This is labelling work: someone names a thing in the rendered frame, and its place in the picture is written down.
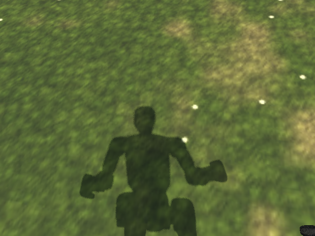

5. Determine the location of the robot right hand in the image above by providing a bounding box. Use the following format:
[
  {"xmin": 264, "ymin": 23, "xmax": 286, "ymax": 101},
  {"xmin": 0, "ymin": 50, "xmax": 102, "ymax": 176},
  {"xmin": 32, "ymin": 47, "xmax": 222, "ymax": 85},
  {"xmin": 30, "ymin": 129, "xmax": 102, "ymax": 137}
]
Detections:
[{"xmin": 299, "ymin": 225, "xmax": 315, "ymax": 236}]

